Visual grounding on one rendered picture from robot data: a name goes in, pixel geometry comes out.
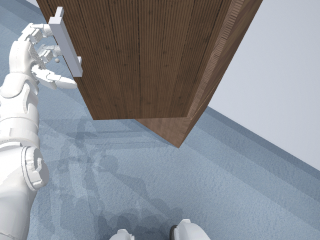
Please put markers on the left robot hand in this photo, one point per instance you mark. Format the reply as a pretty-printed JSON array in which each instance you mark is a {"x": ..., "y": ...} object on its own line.
[{"x": 23, "y": 58}]

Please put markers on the left robot forearm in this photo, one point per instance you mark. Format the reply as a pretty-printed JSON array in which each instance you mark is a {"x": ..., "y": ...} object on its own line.
[{"x": 19, "y": 117}]

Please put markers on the robot right shin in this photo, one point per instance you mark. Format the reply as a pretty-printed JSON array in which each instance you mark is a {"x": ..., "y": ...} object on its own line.
[{"x": 184, "y": 221}]

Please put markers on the right robot thigh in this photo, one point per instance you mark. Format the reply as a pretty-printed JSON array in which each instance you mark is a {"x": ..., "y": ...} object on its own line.
[{"x": 189, "y": 231}]

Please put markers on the cupboard door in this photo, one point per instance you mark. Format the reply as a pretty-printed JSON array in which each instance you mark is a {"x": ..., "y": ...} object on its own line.
[{"x": 141, "y": 59}]

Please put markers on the handle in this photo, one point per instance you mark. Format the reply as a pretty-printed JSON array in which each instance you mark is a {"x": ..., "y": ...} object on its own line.
[{"x": 64, "y": 42}]

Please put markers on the left robot upper arm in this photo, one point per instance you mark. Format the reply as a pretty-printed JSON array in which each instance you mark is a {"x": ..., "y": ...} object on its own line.
[{"x": 23, "y": 172}]

